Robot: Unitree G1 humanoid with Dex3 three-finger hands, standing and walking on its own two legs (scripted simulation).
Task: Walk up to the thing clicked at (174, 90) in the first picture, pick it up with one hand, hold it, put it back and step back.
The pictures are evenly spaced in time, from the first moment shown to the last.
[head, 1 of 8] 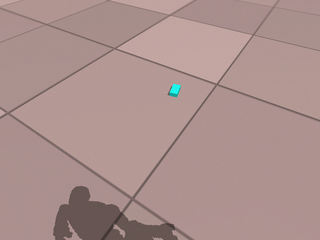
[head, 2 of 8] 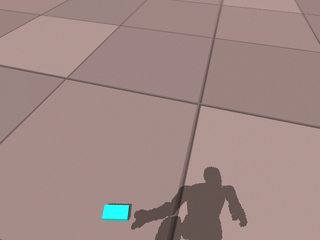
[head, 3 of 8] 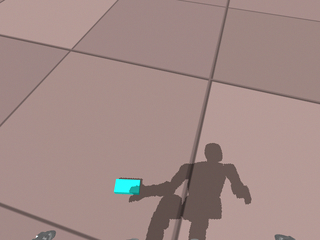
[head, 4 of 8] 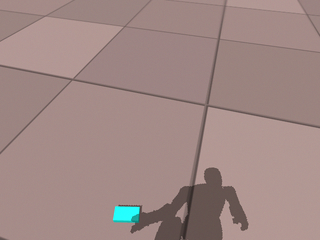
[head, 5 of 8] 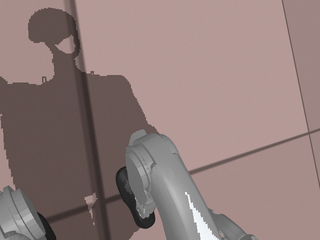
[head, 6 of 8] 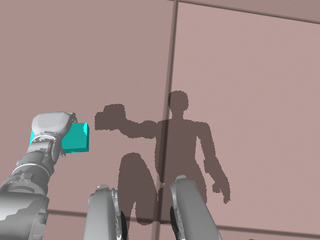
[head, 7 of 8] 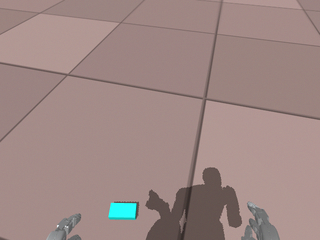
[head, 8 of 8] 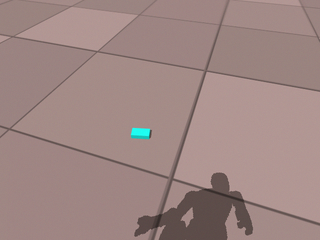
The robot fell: no
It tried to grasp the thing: yes
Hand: left
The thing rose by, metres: 0.68
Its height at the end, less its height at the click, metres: +0.00
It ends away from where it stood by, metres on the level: 0.01
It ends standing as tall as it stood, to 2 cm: yes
